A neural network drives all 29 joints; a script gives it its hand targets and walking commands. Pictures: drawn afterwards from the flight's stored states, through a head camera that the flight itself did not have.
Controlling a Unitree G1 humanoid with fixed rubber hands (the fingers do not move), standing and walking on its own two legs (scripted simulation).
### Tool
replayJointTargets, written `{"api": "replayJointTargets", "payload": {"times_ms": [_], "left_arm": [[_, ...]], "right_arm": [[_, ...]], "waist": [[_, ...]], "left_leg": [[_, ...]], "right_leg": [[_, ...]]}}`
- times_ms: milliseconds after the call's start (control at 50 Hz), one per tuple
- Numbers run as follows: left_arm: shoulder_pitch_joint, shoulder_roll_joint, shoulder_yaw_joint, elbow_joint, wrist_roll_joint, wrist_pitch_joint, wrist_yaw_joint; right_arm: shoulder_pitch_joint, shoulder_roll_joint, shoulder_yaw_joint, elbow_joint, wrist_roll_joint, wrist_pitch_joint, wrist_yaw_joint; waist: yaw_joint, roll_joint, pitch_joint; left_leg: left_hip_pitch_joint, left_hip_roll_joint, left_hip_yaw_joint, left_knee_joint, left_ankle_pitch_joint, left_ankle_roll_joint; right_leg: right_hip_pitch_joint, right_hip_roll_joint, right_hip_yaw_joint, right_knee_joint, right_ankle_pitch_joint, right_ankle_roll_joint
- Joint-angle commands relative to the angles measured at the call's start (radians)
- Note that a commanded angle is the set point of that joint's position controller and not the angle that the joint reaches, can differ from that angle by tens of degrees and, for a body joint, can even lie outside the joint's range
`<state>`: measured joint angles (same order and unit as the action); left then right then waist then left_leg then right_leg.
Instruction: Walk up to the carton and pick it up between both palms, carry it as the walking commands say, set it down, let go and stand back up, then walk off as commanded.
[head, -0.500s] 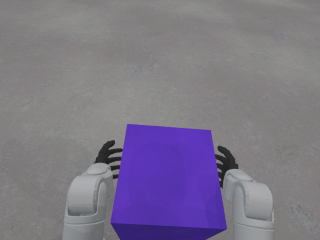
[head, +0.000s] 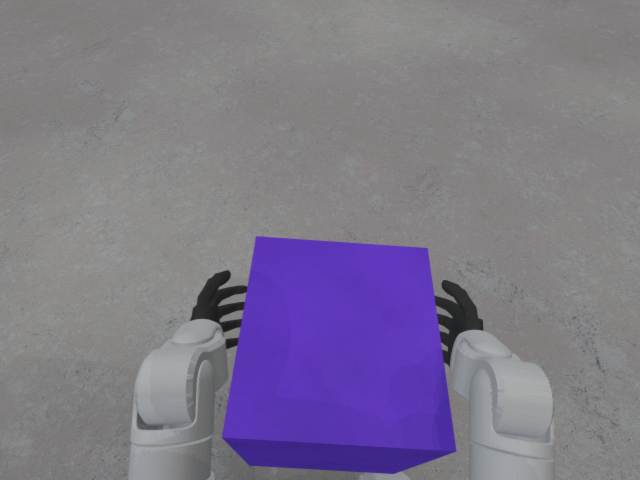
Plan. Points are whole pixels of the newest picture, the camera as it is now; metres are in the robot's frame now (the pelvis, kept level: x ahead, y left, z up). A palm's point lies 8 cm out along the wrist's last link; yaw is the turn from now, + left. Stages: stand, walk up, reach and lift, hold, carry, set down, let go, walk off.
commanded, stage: carry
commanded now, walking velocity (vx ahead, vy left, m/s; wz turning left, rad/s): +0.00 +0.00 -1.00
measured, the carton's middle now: (331, 365) +0.27 -0.02 -0.02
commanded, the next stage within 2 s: none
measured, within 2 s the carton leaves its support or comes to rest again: neither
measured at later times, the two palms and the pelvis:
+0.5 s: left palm (295, 364) +0.25 +0.02 +0.06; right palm out of the picture +0.13 -0.24 +0.06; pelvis -0.06 +0.01 +0.01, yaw -24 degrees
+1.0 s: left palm (457, 449) +0.16 -0.13 +0.06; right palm out of the picture -0.06 -0.31 +0.05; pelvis -0.13 +0.01 +0.01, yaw -49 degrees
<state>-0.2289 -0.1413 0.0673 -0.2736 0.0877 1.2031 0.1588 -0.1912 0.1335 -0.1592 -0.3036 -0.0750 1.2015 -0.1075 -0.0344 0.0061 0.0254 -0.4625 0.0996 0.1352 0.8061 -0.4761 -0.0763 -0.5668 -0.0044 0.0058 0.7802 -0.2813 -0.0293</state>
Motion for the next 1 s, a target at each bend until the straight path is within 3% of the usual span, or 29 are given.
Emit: {"api": "replayJointTargets", "payload": {"times_ms": [0, 20, 40, 60, 80, 100, 140, 180, 220, 240, 280, 360, 380, 420, 440, 460, 480, 520, 600, 640, 660, 700, 720, 740, 840, 900, 940, 960, 980], "left_arm": [[-0.529, -0.896, -0.618, -0.277, -0.342, -0.049, -0.265], [-0.512, -0.906, -0.626, -0.275, -0.349, -0.046, -0.264], [-0.553, -0.912, -0.642, -0.316, -0.366, -0.043, -0.269], [-0.582, -0.899, -0.653, -0.307, -0.373, -0.036, -0.279], [-0.614, -0.897, -0.68, -0.324, -0.399, -0.042, -0.288], [-0.62, -0.901, -0.678, -0.306, -0.427, -0.038, -0.301], [-0.636, -0.908, -0.681, -0.281, -0.459, -0.026, -0.314], [-0.617, -0.891, -0.664, -0.247, -0.451, -0.02, -0.314], [-0.549, -0.876, -0.628, -0.191, -0.417, -0.015, -0.314], [-0.554, -0.886, -0.61, -0.184, -0.401, -0.014, -0.312], [-0.578, -0.888, -0.633, -0.212, -0.392, -0.019, -0.307], [-0.541, -0.905, -0.623, -0.248, -0.367, -0.032, -0.292], [-0.57, -0.903, -0.643, -0.285, -0.373, -0.04, -0.29], [-0.549, -0.901, -0.643, -0.295, -0.363, -0.044, -0.282], [-0.568, -0.91, -0.657, -0.32, -0.372, -0.04, -0.282], [-0.613, -0.922, -0.679, -0.351, -0.389, -0.038, -0.281], [-0.664, -0.919, -0.71, -0.385, -0.402, -0.041, -0.281], [-0.655, -0.91, -0.714, -0.336, -0.439, -0.03, -0.294], [-0.622, -0.874, -0.693, -0.293, -0.445, -0.005, -0.289], [-0.637, -0.888, -0.694, -0.279, -0.454, 0.0, -0.294], [-0.62, -0.883, -0.671, -0.252, -0.443, 0.004, -0.296], [-0.554, -0.882, -0.625, -0.164, -0.403, 0.005, -0.296], [-0.55, -0.909, -0.625, -0.165, -0.397, 0.003, -0.291], [-0.557, -0.899, -0.628, -0.193, -0.388, -0.003, -0.29], [-0.607, -0.91, -0.628, -0.302, -0.381, -0.036, -0.284], [-0.567, -0.91, -0.649, -0.343, -0.38, -0.042, -0.277], [-0.572, -0.905, -0.657, -0.363, -0.377, -0.044, -0.271], [-0.558, -0.898, -0.657, -0.348, -0.371, -0.042, -0.271], [-0.586, -0.897, -0.672, -0.382, -0.379, -0.045, -0.269]], "right_arm": [[-0.596, 0.969, 0.806, -0.239, 0.458, -0.018, 0.26], [-0.586, 0.962, 0.803, -0.248, 0.456, -0.025, 0.263], [-0.573, 0.958, 0.808, -0.237, 0.449, -0.029, 0.261], [-0.566, 0.956, 0.809, -0.223, 0.439, -0.03, 0.259], [-0.563, 0.962, 0.811, -0.217, 0.427, -0.035, 0.256], [-0.568, 0.962, 0.803, -0.193, 0.409, -0.031, 0.247], [-0.559, 0.958, 0.777, -0.181, 0.382, -0.034, 0.231], [-0.544, 0.94, 0.751, -0.152, 0.374, -0.025, 0.224], [-0.552, 0.925, 0.757, -0.159, 0.371, -0.016, 0.226], [-0.597, 0.942, 0.765, -0.168, 0.388, -0.014, 0.234], [-0.586, 0.97, 0.766, -0.15, 0.403, -0.015, 0.244], [-0.601, 0.988, 0.794, -0.213, 0.444, -0.019, 0.257], [-0.608, 0.998, 0.803, -0.216, 0.452, -0.027, 0.259], [-0.596, 0.995, 0.804, -0.228, 0.454, -0.027, 0.263], [-0.55, 0.99, 0.802, -0.2, 0.441, -0.031, 0.263], [-0.561, 0.975, 0.794, -0.21, 0.436, -0.039, 0.266], [-0.602, 0.994, 0.809, -0.252, 0.452, -0.047, 0.264], [-0.54, 0.982, 0.795, -0.178, 0.407, -0.037, 0.253], [-0.538, 0.95, 0.739, -0.154, 0.393, -0.024, 0.244], [-0.509, 0.938, 0.722, -0.141, 0.373, -0.018, 0.239], [-0.514, 0.921, 0.713, -0.124, 0.365, -0.013, 0.239], [-0.543, 0.926, 0.729, -0.14, 0.375, -0.007, 0.248], [-0.574, 0.933, 0.74, -0.153, 0.393, -0.009, 0.256], [-0.595, 0.959, 0.767, -0.168, 0.413, -0.019, 0.258], [-0.703, 1.021, 0.824, -0.274, 0.485, -0.034, 0.255], [-0.631, 1.015, 0.83, -0.309, 0.488, -0.035, 0.253], [-0.604, 1.021, 0.82, -0.298, 0.486, -0.037, 0.256], [-0.583, 1.011, 0.82, -0.283, 0.474, -0.031, 0.256], [-0.563, 1.009, 0.822, -0.281, 0.468, -0.04, 0.257]], "waist": [[0.055, -0.267, -0.641], [0.036, -0.131, -0.65], [0.031, 0.181, -0.652], [0.041, 0.239, -0.575], [0.052, 0.16, -0.529], [0.057, 0.094, -0.487], [0.06, 0.135, -0.539], [0.07, 0.066, -0.538], [0.064, -0.234, -0.463], [0.062, -0.243, -0.448], [0.065, -0.158, -0.488], [0.064, -0.285, -0.565], [0.062, -0.265, -0.594], [0.044, -0.28, -0.633], [0.025, -0.065, -0.635], [0.021, 0.293, -0.6], [0.032, 0.282, -0.553], [0.049, 0.103, -0.454], [0.038, 0.282, -0.503], [0.046, 0.246, -0.534], [0.073, 0.165, -0.542], [0.061, -0.269, -0.533], [0.057, -0.224, -0.506], [0.058, -0.152, -0.514], [0.063, -0.204, -0.595], [0.058, -0.237, -0.626], [0.046, -0.256, -0.665], [0.037, -0.265, -0.646], [0.011, -0.099, -0.672]], "left_leg": [[0.307, 0.0, -0.032, -0.287, 0.146, -0.002], [0.454, 0.137, -0.135, -0.377, 0.206, 0.045], [0.579, 0.376, -0.28, -0.408, 0.298, 0.144], [0.526, 0.538, -0.277, -0.431, 0.433, 0.23], [0.447, 0.542, -0.228, -0.414, 0.434, 0.217], [0.377, 0.492, -0.14, -0.381, 0.468, 0.173], [0.376, 0.377, 0.028, -0.144, 0.714, 0.101], [0.234, 0.282, 0.069, 0.036, 0.516, 0.027], [-0.103, 0.053, 0.034, 0.21, -0.178, -0.064], [-0.118, 0.004, -0.03, 0.232, -0.229, -0.07], [-0.166, -0.012, -0.072, 0.2, -0.104, -0.058], [0.02, -0.054, -0.072, -0.025, -0.029, -0.02], [0.12, -0.065, -0.062, -0.132, -0.006, -0.013], [0.478, -0.007, -0.043, -0.39, 0.076, 0.033], [0.638, 0.176, -0.171, -0.455, 0.114, 0.102], [0.632, 0.466, -0.329, -0.452, 0.259, 0.209], [0.561, 0.574, -0.298, -0.469, 0.391, 0.251], [0.437, 0.476, -0.133, -0.389, 0.563, 0.171], [0.539, 0.355, 0.08, -0.157, 0.968, 0.077], [0.41, 0.328, 0.111, 0.014, 0.776, 0.032], [0.273, 0.306, 0.096, 0.134, 0.604, 0.0], [-0.182, 0.048, 0.034, 0.344, -0.226, -0.101], [-0.203, 0.015, -0.018, 0.379, -0.261, -0.098], [-0.224, 0.012, -0.059, 0.392, -0.228, -0.09], [-0.115, -0.035, -0.114, 0.21, -0.057, -0.065], [0.008, -0.078, -0.124, -0.011, -0.055, -0.035], [0.283, -0.089, -0.088, -0.238, 0.005, 0.007], [0.5, -0.053, -0.057, -0.376, 0.074, 0.038], [0.732, 0.119, -0.178, -0.499, 0.122, 0.118]], "right_leg": [[0.264, -0.139, 0.275, -0.175, 0.587, -0.058], [0.085, -0.065, 0.172, -0.074, 0.298, -0.005], [-0.096, 0.022, 0.007, 0.128, -0.092, 0.036], [-0.147, -0.037, -0.032, 0.283, -0.281, 0.041], [-0.102, -0.103, 0.007, 0.28, -0.261, 0.04], [-0.039, -0.112, 0.008, 0.224, -0.227, 0.036], [0.129, -0.075, 0.015, -0.01, -0.139, 0.017], [0.304, -0.028, 0.073, -0.197, 0.09, 0.003], [0.404, -0.23, 0.554, -0.303, 0.706, -0.131], [0.382, -0.233, 0.645, -0.36, 0.616, -0.157], [0.433, -0.218, 0.597, -0.379, 0.373, -0.138], [0.4, -0.138, 0.473, -0.38, 0.393, -0.06], [0.387, -0.108, 0.42, -0.369, 0.447, -0.03], [0.179, -0.053, 0.293, -0.336, 0.392, 0.058], [-0.018, 0.039, 0.147, -0.22, 0.134, 0.124], [-0.18, 0.063, -0.006, 0.135, -0.222, 0.085], [-0.21, -0.009, -0.027, 0.342, -0.247, 0.088], [-0.145, -0.085, 0.035, 0.408, -0.183, 0.075], [0.012, 0.015, -0.103, 0.007, -0.14, 0.064], [0.197, 0.056, -0.071, -0.167, -0.041, 0.046], [0.329, 0.023, 0.062, -0.258, 0.043, 0.01], [0.555, -0.237, 0.609, -0.253, 0.977, -0.147], [0.52, -0.226, 0.614, -0.249, 1.066, -0.173], [0.541, -0.208, 0.582, -0.256, 0.903, -0.157], [0.52, -0.123, 0.524, -0.338, 0.476, -0.08], [0.515, -0.108, 0.524, -0.341, 0.574, -0.057], [0.361, -0.042, 0.425, -0.357, 0.567, 0.028], [0.185, -0.001, 0.343, -0.373, 0.46, 0.09], [-0.026, 0.104, 0.197, -0.276, 0.186, 0.155]]}}
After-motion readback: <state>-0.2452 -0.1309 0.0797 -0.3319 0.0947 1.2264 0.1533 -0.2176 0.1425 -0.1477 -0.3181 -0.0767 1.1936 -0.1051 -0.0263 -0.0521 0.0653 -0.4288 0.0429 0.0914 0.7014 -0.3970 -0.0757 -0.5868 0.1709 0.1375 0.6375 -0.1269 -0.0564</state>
